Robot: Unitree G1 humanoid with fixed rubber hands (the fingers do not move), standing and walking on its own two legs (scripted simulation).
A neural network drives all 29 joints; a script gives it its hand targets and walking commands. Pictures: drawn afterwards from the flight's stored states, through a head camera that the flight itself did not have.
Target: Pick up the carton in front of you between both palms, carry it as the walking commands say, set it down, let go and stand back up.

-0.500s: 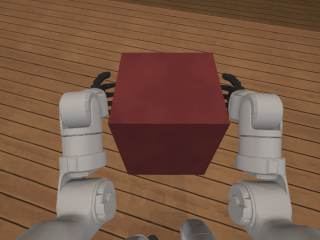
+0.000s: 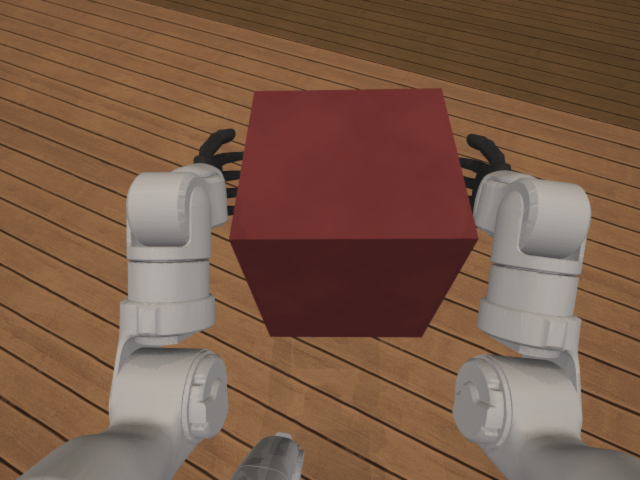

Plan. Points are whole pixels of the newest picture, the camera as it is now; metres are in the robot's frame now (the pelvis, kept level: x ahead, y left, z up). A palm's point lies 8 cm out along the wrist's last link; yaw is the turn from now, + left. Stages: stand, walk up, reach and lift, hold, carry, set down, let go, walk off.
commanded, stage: carry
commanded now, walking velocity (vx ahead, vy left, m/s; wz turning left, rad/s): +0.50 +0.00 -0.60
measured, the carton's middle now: (346, 226) +0.40 +0.04 +0.08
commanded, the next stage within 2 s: none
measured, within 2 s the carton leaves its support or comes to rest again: neither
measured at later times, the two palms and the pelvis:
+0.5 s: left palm (393, 30) +0.70 +0.00 +0.18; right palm (608, 92) +0.58 -0.27 +0.18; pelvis +0.29 +0.00 +0.01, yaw -19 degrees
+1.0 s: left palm out of the picture +0.99 -0.16 +0.21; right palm out of the picture +0.84 -0.42 +0.20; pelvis +0.58 -0.11 +0.03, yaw -27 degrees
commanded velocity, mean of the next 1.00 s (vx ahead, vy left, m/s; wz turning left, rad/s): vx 0.50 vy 0.00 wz -0.24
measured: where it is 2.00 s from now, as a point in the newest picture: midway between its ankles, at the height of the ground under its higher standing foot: (439, 214)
